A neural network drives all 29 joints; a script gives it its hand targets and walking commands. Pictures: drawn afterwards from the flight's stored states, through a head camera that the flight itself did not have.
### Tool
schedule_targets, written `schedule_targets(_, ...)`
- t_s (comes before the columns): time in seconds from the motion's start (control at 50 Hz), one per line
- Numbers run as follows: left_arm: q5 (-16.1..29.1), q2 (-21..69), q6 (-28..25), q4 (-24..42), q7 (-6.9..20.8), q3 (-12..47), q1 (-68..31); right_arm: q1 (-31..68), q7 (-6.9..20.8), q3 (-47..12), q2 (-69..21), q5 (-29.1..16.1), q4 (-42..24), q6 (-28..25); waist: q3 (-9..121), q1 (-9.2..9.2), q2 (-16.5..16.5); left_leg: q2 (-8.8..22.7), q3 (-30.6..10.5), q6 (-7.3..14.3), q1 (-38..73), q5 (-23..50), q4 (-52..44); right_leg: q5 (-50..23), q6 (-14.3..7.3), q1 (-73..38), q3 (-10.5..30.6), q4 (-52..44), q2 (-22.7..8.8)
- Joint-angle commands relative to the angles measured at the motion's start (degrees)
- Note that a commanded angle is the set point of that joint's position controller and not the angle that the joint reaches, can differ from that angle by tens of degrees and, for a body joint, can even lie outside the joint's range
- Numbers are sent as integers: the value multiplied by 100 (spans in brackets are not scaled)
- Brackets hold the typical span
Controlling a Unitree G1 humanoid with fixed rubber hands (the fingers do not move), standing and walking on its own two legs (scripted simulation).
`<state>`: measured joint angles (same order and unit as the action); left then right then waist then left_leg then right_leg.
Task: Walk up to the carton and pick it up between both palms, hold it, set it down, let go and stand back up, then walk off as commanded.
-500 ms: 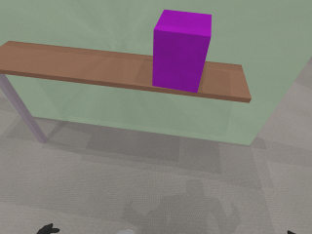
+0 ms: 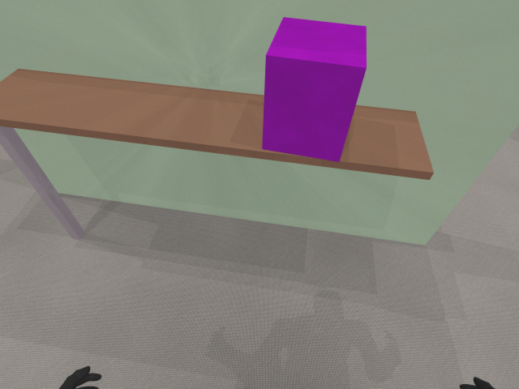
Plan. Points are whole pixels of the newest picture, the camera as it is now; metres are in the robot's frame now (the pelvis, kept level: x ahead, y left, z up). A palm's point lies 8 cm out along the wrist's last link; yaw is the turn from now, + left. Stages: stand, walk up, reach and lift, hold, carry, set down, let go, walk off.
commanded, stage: walk off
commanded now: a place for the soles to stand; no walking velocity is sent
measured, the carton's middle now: (311, 90) +0.77 -0.09 +0.05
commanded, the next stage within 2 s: stand in 0.22 s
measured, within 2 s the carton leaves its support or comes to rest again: neither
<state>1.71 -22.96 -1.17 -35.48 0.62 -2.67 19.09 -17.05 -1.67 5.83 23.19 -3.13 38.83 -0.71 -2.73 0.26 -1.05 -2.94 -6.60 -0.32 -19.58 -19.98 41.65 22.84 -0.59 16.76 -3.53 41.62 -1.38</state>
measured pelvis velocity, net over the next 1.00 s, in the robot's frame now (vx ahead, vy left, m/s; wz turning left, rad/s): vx -0.03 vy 0.00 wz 0.00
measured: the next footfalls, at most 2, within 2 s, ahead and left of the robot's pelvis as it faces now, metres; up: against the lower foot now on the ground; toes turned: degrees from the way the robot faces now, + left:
none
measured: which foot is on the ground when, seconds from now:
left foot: down 0.00-1.00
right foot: down 0.00-1.00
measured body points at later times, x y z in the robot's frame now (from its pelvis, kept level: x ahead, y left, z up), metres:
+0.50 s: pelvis -0.03 +0.00 +0.00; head -0.05 +0.01 +0.45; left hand +0.08 +0.31 -0.08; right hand +0.10 -0.33 -0.06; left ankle +0.03 +0.13 -0.72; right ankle +0.00 -0.11 -0.72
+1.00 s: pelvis -0.03 +0.00 +0.01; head -0.04 +0.01 +0.46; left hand +0.08 +0.31 -0.08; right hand +0.09 -0.32 -0.07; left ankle +0.03 +0.13 -0.72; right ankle +0.00 -0.11 -0.72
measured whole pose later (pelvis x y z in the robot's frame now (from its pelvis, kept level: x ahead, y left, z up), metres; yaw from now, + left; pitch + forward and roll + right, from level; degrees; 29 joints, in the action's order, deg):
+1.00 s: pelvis -0.03 +0.00 +0.01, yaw +0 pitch -2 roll +0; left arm 1.7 -23.0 -2.1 -37.5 0.7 -2.7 18.8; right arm -14.0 1.0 5.8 22.3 -3.1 42.0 -0.7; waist -0.1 0.3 -1.1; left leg -2.7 -6.6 -0.3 -19.4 -14.2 35.9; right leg 17.4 -0.6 17.0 -3.5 36.5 -1.4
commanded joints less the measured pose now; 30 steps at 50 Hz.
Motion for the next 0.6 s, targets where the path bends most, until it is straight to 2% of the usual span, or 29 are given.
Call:
schedule_targets(0.0,-298,-1206,-116,133,-43,-247,-465,382,-20,15,1192,425,-229,-186,361,18,300,858,-887,420,127,1698,-965,-1614,-155,-855,725,-958,-707)
schedule_targets(0.02,-303,-1275,-123,137,-52,-262,-468,380,-15,21,1166,418,-207,-181,432,46,-6,736,-656,328,131,1482,-797,-1816,-236,-913,928,-1224,-845)
schedule_targets(0.04,-296,-1298,-147,142,-38,-230,-521,308,-13,13,1100,407,-178,-172,467,-39,-34,546,-379,270,440,1506,-600,-2023,-347,-688,1010,-1312,-1026)
schedule_targets(0.06,-307,-1343,-135,130,-38,-245,-631,194,-2,25,1115,411,-87,-164,334,-74,-100,457,-270,186,638,1442,-572,-2092,-419,-406,960,-1266,-1086)
schedule_targets(0.08,-302,-1290,-117,143,-23,-246,-639,197,-7,63,1147,400,-77,-162,405,-100,-43,515,-335,255,752,1430,-685,-2174,-411,-398,824,-1115,-1014)
schedule_targets(0.1,-328,-1244,-117,143,-15,-241,-540,240,-23,34,1141,412,-117,-164,438,-27,-122,626,-508,265,675,1554,-739,-2147,-354,-478,838,-1107,-931)
schedule_targets(0.12,-307,-1226,-92,147,-6,-235,-604,269,-18,57,1230,420,-112,-165,230,-18,-8,609,-670,314,424,1274,-909,-1844,-289,-445,754,-1060,-830)
schedule_targets(0.14,-300,-1197,-75,196,2,-249,-606,334,-5,21,1248,410,-126,-191,178,13,6,742,-791,338,246,1248,-996,-1490,-217,-553,776,-1118,-757)
schedule_targets(0.16,-324,-1257,-57,224,-9,-256,-605,383,-8,53,1267,422,-131,-176,122,17,-68,689,-825,350,64,748,-1020,-1069,-202,-574,884,-1264,-836)
schedule_targets(0.18,-337,-1269,-56,230,-5,-247,-585,374,13,46,1217,421,-126,-142,-86,83,-295,567,-621,283,-53,191,-929,-700,-324,-423,937,-1496,-962)
schedule_targets(0.2,-318,-1320,-58,228,6,-270,-574,281,10,40,1176,434,-89,-155,-46,18,-176,454,-575,222,133,230,-923,-501,-402,-273,1117,-1638,-1113)
schedule_targets(0.22,-125,-1092,-106,294,-41,-187,-605,707,85,77,1174,343,-198,-73,219,60,-15,750,-641,273,484,1225,-974,-518,-346,-54,1174,-1642,-1077)
schedule_targets(0.24,-148,-1225,-102,266,-59,-232,-716,668,122,49,1104,321,-296,-95,243,-101,172,793,-742,261,625,1414,-1021,-520,-298,54,1078,-1417,-865)
schedule_targets(0.26,-149,-1130,-97,272,-38,-260,-683,801,108,54,1169,341,-211,-80,296,48,383,856,-966,323,385,1483,-1110,-580,-253,-166,876,-1339,-781)
schedule_targets(0.28,-168,-1150,-77,195,-68,-272,-645,790,127,11,1044,346,-188,-100,300,41,332,923,-1028,458,269,1226,-1134,-657,-199,-287,863,-1355,-691)
schedule_targets(0.3,-169,-1193,-65,147,-93,-255,-655,852,131,5,1089,364,-181,-81,28,57,268,864,-1020,428,-75,1108,-1170,-709,-197,-333,946,-1499,-733)
schedule_targets(0.32,-170,-1207,-88,172,-99,-264,-680,894,140,49,1125,338,-212,-66,-160,-52,234,695,-770,358,73,838,-1109,-144,-262,79,1170,-1731,-928)
schedule_targets(0.34,-128,-1122,-104,187,-70,-222,-811,794,180,0,1056,343,-144,-51,185,-66,-1,778,-734,329,350,952,-1077,-158,-273,-45,1122,-1608,-873)
schedule_targets(0.38,-152,-1189,-96,114,-61,-261,-739,888,159,33,1151,368,-88,-100,-27,-11,260,802,-911,331,69,542,-1350,-104,-218,-46,985,-1643,-739)
schedule_targets(0.4,-184,-1138,-144,99,-46,-250,-582,987,172,49,1063,346,-142,-105,117,61,147,724,-844,335,201,457,-1321,187,-233,-71,1059,-1785,-833)
schedule_targets(0.42,-199,-1191,-144,140,-56,-257,-590,1001,193,12,1037,376,-176,-74,8,54,197,714,-717,342,236,364,-1323,437,-255,141,1078,-1866,-861)
schedule_targets(0.44,-179,-1177,-148,97,-53,-269,-636,848,196,28,986,338,-104,-66,-188,-12,260,746,-859,325,31,57,-1449,799,-243,176,1061,-2007,-837)
schedule_targets(0.46,-176,-1112,-130,102,-47,-241,-771,789,189,22,981,351,-116,-85,-352,-58,49,708,-816,291,-106,-244,-1444,877,-234,287,1153,-2085,-869)
schedule_targets(0.48,-208,-1058,-159,138,-34,-238,-704,835,205,35,977,355,-68,-73,-341,9,26,696,-776,253,15,-162,-1498,1223,-277,398,1189,-2152,-904)
schedule_targets(0.5,-199,-1080,-188,187,-11,-250,-795,1056,214,73,1164,368,-137,-86,-337,52,-29,787,-907,299,-71,-229,-1578,1013,-253,350,1140,-2099,-818)
schedule_targets(0.52,-211,-1126,-190,145,-4,-257,-842,1082,235,50,1042,341,-126,-128,-171,13,-52,740,-819,281,95,-44,-1531,634,-234,222,1098,-2056,-841)
schedule_targets(0.54,-208,-1121,-221,153,7,-243,-817,916,229,81,995,346,-162,-170,-28,-62,31,734,-693,256,205,-2,-1427,646,-268,196,1141,-2127,-894)
schedule_targets(0.56,-227,-1226,-222,66,-3,-288,-892,701,255,44,986,369,29,-153,-51,-65,15,679,-710,246,246,-16,-1584,755,-241,95,1067,-2052,-814)
schedule_targets(0.58,-203,-1268,-238,155,-12,-311,-819,700,264,43,1004,347,-31,-180,111,-88,167,658,-650,224,301,51,-1505,775,-191,10,1100,-2089,-776)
